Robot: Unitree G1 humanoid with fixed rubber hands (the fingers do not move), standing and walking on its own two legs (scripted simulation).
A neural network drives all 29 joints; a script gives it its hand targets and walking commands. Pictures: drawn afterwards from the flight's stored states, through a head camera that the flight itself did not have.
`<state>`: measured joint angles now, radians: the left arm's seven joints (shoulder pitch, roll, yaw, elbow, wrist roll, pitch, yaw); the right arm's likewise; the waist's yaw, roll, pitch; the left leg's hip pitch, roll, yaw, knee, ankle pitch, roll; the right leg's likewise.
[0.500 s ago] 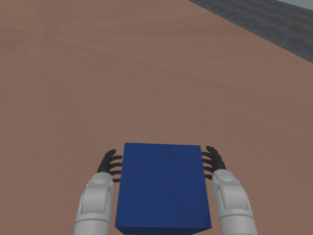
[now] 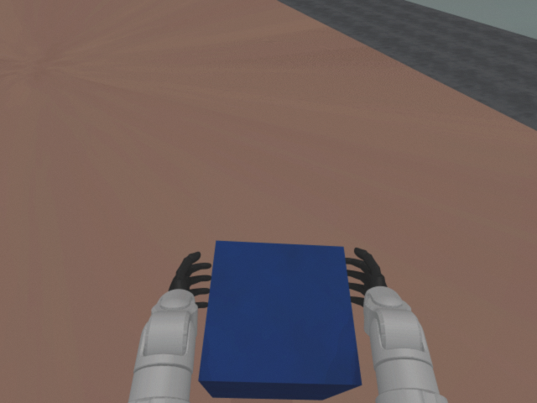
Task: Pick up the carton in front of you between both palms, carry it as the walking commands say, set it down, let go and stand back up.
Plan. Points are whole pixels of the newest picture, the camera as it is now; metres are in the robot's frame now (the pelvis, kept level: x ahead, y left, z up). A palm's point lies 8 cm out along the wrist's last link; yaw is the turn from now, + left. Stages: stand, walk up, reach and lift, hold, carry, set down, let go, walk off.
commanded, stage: hold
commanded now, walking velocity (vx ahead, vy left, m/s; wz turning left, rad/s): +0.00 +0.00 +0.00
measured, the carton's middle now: (273, 327) +0.29 +0.00 -0.07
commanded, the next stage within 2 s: set down in 0.02 s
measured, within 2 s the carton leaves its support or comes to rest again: neither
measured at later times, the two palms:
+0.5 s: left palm (187, 313) +0.32 +0.16 -0.08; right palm (344, 306) +0.33 -0.14 -0.06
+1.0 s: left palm (190, 335) +0.37 +0.18 -0.25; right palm (315, 333) +0.36 -0.11 -0.23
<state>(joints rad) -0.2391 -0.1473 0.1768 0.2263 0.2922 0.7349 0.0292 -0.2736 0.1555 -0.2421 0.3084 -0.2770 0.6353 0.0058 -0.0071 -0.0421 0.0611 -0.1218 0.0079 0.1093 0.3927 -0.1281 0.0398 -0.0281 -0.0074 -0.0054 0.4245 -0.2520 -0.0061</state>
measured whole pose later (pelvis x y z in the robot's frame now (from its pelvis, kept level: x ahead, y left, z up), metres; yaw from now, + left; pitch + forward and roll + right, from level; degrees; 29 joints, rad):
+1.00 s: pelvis -0.05 -0.02 -0.18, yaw +2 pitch +37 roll -3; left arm -0.79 0.01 0.36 0.71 0.29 0.22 0.05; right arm -0.69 0.26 -0.50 0.56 -0.23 0.15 -0.20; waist 0.00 -0.06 -0.18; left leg -1.66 0.02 0.00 1.36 -0.34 0.03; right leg -1.54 0.06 -0.02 1.44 -0.54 -0.01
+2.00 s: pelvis -0.08 -0.02 -0.38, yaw -1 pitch +38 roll -5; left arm -1.40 0.36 -0.03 1.14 -0.06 0.17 0.10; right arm -1.16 0.05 -0.40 0.80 0.05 0.09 -0.31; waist 0.01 -0.10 0.21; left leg -2.32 0.03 -0.03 2.05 -0.40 0.05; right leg -2.15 0.14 -0.05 2.15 -0.68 0.03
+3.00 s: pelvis -0.08 -0.02 -0.41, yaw -3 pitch +37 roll -4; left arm -1.46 0.40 0.24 1.15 0.09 0.13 -0.10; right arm -1.28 0.03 -0.48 0.84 -0.09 0.11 -0.14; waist 0.02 -0.10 0.28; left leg -2.36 0.06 -0.04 2.14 -0.42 0.04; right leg -2.21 0.19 -0.06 2.24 -0.68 0.03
